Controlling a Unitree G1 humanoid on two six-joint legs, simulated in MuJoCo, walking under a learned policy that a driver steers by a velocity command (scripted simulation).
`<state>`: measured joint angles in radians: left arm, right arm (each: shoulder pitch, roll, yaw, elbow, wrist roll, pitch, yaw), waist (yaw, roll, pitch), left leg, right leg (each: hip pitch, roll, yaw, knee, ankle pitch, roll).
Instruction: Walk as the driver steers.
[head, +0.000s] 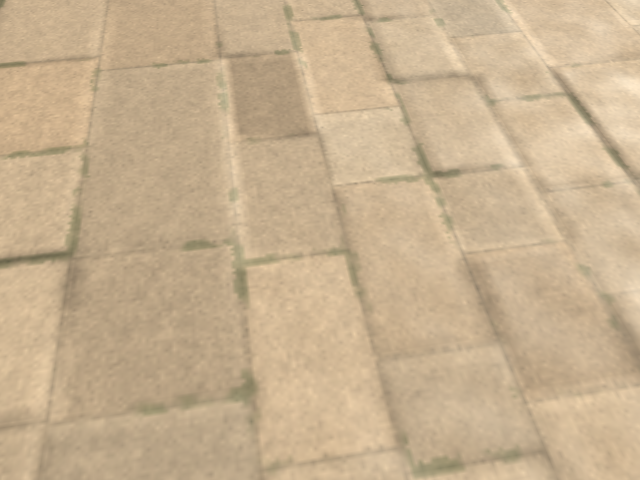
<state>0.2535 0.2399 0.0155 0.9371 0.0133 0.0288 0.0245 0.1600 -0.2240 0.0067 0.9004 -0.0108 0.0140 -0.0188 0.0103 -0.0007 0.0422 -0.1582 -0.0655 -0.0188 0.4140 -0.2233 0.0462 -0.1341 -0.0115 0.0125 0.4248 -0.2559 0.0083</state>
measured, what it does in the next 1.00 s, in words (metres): stands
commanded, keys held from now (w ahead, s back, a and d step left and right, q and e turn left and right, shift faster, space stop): no key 1.00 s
